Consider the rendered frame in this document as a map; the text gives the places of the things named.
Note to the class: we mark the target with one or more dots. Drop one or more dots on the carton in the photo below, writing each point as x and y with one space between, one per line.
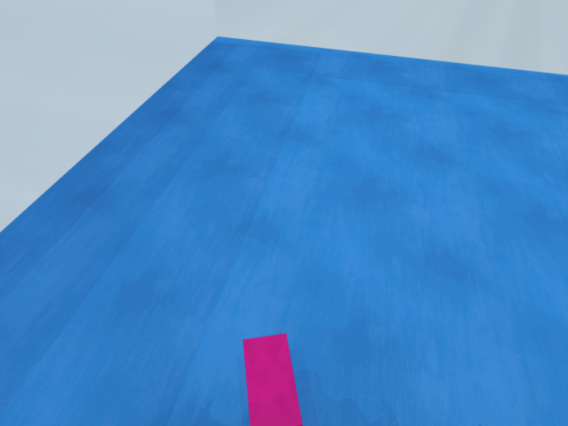
271 387

